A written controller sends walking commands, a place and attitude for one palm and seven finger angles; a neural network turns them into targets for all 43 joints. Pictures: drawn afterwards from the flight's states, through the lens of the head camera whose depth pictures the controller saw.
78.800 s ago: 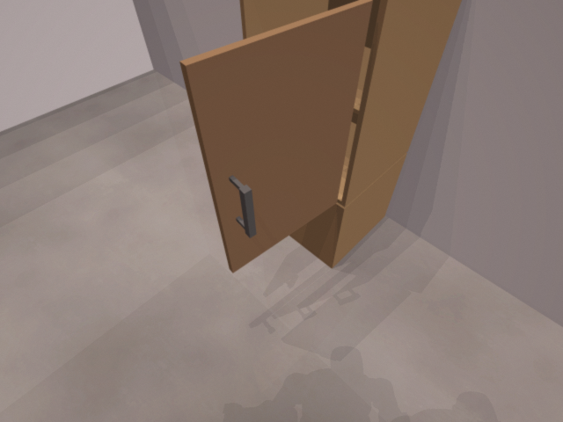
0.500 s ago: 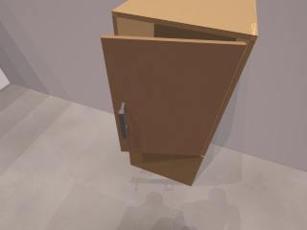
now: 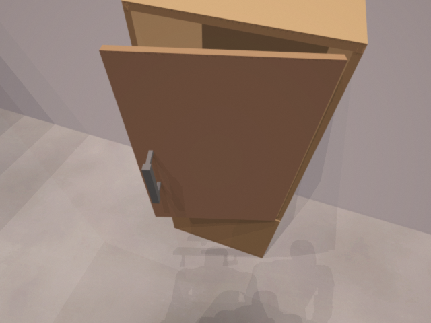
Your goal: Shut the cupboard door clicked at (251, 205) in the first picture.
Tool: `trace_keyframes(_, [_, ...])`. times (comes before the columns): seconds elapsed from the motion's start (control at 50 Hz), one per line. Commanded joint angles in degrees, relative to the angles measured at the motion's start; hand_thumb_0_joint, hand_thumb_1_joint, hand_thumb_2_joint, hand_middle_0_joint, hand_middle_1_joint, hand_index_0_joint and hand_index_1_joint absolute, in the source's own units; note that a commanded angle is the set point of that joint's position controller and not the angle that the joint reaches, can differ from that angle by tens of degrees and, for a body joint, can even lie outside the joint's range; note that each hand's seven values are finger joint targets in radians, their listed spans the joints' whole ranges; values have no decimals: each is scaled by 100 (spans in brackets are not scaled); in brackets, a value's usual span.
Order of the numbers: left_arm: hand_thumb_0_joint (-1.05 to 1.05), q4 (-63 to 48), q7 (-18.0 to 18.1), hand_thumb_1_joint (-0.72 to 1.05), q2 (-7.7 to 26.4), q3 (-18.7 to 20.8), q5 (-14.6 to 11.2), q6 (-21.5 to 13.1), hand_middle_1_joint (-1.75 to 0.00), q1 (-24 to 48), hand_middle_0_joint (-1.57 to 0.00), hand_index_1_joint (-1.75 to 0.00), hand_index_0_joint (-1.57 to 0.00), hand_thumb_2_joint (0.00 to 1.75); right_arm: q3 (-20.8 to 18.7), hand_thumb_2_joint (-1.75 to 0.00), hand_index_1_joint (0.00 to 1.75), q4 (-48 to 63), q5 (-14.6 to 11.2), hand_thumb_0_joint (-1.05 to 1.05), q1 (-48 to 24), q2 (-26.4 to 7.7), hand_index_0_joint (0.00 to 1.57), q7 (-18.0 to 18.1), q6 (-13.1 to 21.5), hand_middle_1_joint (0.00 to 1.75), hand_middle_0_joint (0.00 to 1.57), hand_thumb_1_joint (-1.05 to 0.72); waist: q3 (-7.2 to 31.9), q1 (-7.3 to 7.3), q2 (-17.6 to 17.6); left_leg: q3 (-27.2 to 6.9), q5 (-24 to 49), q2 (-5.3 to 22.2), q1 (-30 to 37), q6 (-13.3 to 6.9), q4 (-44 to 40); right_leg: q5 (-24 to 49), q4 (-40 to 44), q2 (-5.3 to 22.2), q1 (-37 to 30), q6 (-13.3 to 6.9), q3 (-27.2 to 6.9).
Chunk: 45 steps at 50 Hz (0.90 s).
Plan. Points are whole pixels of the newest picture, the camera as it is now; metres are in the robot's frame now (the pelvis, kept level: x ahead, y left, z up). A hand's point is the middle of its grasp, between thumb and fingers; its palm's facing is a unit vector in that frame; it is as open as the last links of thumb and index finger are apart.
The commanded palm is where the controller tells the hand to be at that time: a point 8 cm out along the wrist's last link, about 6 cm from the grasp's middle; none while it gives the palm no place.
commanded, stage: come to a stop and stand still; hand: left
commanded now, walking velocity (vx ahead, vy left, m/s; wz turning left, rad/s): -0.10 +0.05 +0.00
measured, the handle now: (153, 178) +0.44 +0.19 -0.07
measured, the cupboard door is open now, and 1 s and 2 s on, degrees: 18 18 18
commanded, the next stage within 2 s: look again from close up in 0.66 s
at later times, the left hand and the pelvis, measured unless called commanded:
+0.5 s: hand out of the picture +0.02 +0.24 -0.17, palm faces +0.01 -0.96 -0.27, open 7.4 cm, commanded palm none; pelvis -0.04 +0.04 +0.00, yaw +0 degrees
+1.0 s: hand out of the picture -0.02 +0.24 -0.17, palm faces -0.03 -0.97 -0.25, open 7.4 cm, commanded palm none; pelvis -0.03 +0.03 +0.00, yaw -1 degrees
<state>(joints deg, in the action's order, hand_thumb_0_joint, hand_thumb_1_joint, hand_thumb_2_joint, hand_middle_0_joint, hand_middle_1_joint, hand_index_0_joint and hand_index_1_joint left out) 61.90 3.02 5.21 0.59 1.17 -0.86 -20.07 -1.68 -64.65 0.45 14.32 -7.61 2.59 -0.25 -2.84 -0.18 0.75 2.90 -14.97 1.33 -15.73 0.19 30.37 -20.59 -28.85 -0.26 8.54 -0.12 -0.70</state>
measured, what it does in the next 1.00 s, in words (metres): stands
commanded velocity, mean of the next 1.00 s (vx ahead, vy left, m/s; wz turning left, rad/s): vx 0.00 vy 0.00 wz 0.00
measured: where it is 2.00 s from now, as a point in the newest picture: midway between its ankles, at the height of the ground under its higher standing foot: outside the picture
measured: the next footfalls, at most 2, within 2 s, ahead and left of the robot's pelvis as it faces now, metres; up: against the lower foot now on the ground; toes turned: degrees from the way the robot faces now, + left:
none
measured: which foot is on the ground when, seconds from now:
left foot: down 0.00-1.00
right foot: down 0.00-1.00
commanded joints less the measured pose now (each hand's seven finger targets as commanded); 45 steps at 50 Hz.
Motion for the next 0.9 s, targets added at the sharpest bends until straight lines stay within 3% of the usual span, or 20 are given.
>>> trace_keyframes(0.0, [0,-269,87,90,970,215,-16,48,-30,-513,-20,-30,-20,90,-148,-90,30,344,-22,0,251,-473,20,19,-3,30,20,-90,393,4,272,-29,2327,295,367,-11,288,5138,-44,982,-190,-194,-491])
trace_keyframes(0.06, [0,-372,68,90,994,215,-14,99,-30,-257,-20,-30,-20,90,-167,-90,30,447,-9,0,98,-499,20,-6,-51,30,20,-90,368,7,215,-93,2107,319,486,-21,255,4366,36,978,41,-270,-542])
trace_keyframes(0.12, [0,-474,37,90,946,184,-11,111,-30,-12,-20,-30,-20,90,-162,-90,30,492,2,0,-2,-615,20,-29,-41,30,20,-90,387,32,58,-286,2308,461,751,-103,5,3238,124,768,275,-186,-458])
trace_keyframes(0.14, [0,-427,182,90,1162,195,25,-94,-30,-442,-20,-30,-20,90,-171,-90,30,1017,-51,0,-393,-890,20,-90,98,30,20,-90,558,-113,176,-133,2293,521,716,-55,978,4925,380,898,455,-2,-841])
trace_keyframes(0.16, [0,-754,140,90,1355,208,29,-127,-30,-63,-20,-30,-20,90,-145,-90,30,1169,-17,0,-76,-630,20,-165,69,30,20,-90,641,110,581,-155,-72,161,-178,-100,813,4395,197,1130,-156,-297,-970])
trace_keyframes(0.18, [0,-806,115,90,1307,193,37,-162,-30,138,-20,-30,-20,90,-100,-90,30,1177,31,0,-185,-508,20,-199,54,30,20,-90,640,68,444,-87,-401,71,-122,-80,427,4208,160,1199,-93,-484,-943])
trace_keyframes(0.2, [0,-910,91,90,1294,161,26,-163,-30,273,-20,-30,-20,90,-100,-90,30,1217,26,0,-60,-540,20,-190,63,30,20,-90,546,188,222,-133,-26,62,156,-111,115,3558,11,1003,162,-480,-760])
trace_keyframes(0.22, [0,-971,69,90,1247,132,2,-137,-30,324,-20,-30,-20,90,-100,-90,30,1212,26,0,8,-678,20,-191,90,30,20,-90,438,194,-131,-348,809,247,364,-196,-15,2678,-125,710,467,-373,-525])
trace_keyframes(0.24, [0,-996,56,90,1220,124,-2,-65,-30,295,-20,-30,-20,90,-103,-90,30,1234,45,0,18,-838,20,-188,121,30,20,-90,335,104,-617,-679,1378,490,269,-334,-173,1627,-226,435,547,-261,-301])
trace_keyframes(0.26, [0,-971,46,90,1176,101,2,-5,-30,191,-20,-30,-20,90,-93,-90,30,1284,46,0,-77,-939,20,-177,123,30,20,-90,188,6,-826,-922,1307,653,83,-473,-384,641,-174,236,564,-189,-128])
trace_keyframes(0.28, [0,-970,34,90,1167,87,25,0,-30,143,-20,-30,-20,90,-91,-90,30,1334,57,0,-164,-991,20,-169,143,30,20,-90,10,-74,-836,-1013,1290,691,-146,-555,-476,345,-91,177,515,-178,-63])
trace_keyframes(0.32, [0,-947,-8,90,1201,49,18,23,-30,181,-20,-30,-20,90,-71,-90,30,1445,46,0,-273,-1048,20,-181,123,30,20,-90,-138,-56,-239,-995,152,559,-263,-480,-669,85,130,211,636,-188,-186])
trace_keyframes(0.36, [0,-1003,-52,90,1265,32,17,56,-30,336,-20,-30,-20,90,-76,-90,30,1440,64,0,-247,-1105,20,-209,95,30,20,-90,-328,6,-283,-1015,-961,480,-389,-393,-1016,-358,222,232,868,-191,-225])
trace_keyframes(0.38, [0,-1020,-66,90,1314,39,32,49,-30,344,-20,-30,-20,90,-83,-90,30,1421,73,0,-267,-1125,20,-211,109,30,20,-90,-344,-26,-489,-1060,-1020,469,-476,-414,-1128,-229,193,234,781,-201,-206])
trace_keyframes(0.46, [0,-948,-103,90,1352,23,22,57,-30,232,-20,-30,-20,90,-83,-90,30,1384,69,0,-263,-1235,20,-229,102,30,20,-90,-134,-51,-218,-1164,-1516,531,-406,-423,-1394,-321,219,249,750,-171,-171])
trace_keyframes(0.52, [0,-888,-115,90,1406,18,20,21,-30,183,-20,-30,-20,90,-79,-90,30,1306,56,0,-256,-1265,20,-233,130,30,20,-90,49,-58,-88,-1108,-1260,504,-228,-420,-1373,-198,324,325,698,-188,-257])
trace_keyframes(0.6, [0,-752,-129,90,1517,29,14,-27,-30,168,-20,-30,-20,90,-90,-90,30,1153,39,0,-236,-1355,20,-221,184,30,20,-90,182,-37,-201,-1037,-824,505,32,-424,-1326,88,388,377,665,-209,-304])
trace_keyframes(0.88, [0,-243,-140,90,1715,17,-1,-73,-30,311,-20,-30,-20,90,-49,-90,30,662,-7,0,-295,-1492,20,-171,268,30,20,-90,242,-24,-59,-748,554,504,515,-374,-997,781,642,575,491,-172,-416])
